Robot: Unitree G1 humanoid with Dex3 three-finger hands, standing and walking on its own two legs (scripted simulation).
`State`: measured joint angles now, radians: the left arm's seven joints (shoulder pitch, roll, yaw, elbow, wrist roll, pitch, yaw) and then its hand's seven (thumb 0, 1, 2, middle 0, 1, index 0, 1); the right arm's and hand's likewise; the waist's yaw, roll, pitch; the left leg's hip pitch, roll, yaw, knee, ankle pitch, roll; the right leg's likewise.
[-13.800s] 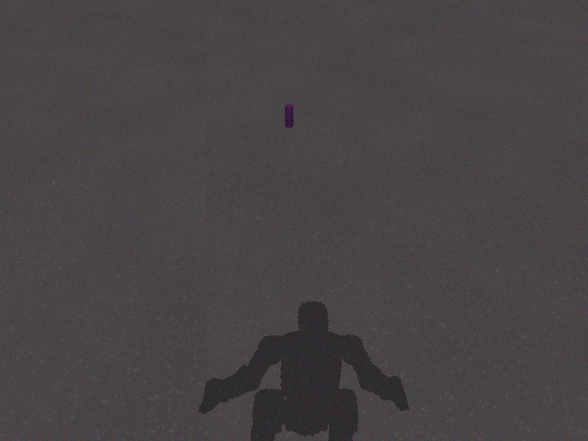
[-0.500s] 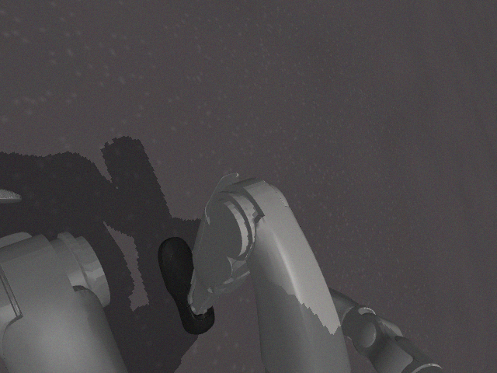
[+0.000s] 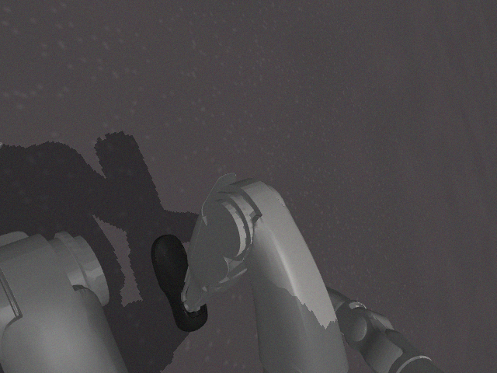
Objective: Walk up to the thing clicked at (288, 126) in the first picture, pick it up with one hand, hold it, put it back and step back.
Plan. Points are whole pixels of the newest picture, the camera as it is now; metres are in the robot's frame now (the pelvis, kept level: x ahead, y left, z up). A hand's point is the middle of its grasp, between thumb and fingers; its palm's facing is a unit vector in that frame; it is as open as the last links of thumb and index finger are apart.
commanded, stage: close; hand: left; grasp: from the side
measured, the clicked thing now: out of the picture +0.48 +0.21 -0.24
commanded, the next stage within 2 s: settle in 0.48 s
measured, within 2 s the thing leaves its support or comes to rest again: leaves its support in 1.02 s
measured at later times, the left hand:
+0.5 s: hand out of the picture +0.46 +0.21 -0.20, palm faces +0.14 -0.99 -0.05, open 7.2 cm
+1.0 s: hand out of the picture +0.46 +0.21 -0.19, palm faces +0.13 -0.99 -0.05, open 5.1 cm
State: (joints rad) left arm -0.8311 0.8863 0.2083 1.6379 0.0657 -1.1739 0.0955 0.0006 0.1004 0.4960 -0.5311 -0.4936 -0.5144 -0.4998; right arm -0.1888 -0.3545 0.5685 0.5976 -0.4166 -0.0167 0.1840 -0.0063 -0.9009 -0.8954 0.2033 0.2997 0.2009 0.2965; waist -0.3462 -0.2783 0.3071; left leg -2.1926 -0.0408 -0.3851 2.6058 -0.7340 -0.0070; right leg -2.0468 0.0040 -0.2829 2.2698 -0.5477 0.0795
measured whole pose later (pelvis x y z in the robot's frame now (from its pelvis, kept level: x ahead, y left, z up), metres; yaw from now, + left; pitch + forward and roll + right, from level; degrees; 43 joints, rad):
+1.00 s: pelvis +0.00 +0.00 +0.01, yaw +0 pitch +18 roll -22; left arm -0.87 0.85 0.15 1.58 0.08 -1.14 0.16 0.04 0.16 0.97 -0.93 -1.00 -1.11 -1.16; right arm -0.17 -0.35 0.54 0.64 -0.41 -0.06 0.22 -0.01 -0.93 -0.90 0.20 0.30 0.20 0.30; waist -0.34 -0.27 0.30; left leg -2.19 -0.05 -0.39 2.57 -0.73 -0.01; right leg -2.04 0.00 -0.29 2.23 -0.55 0.07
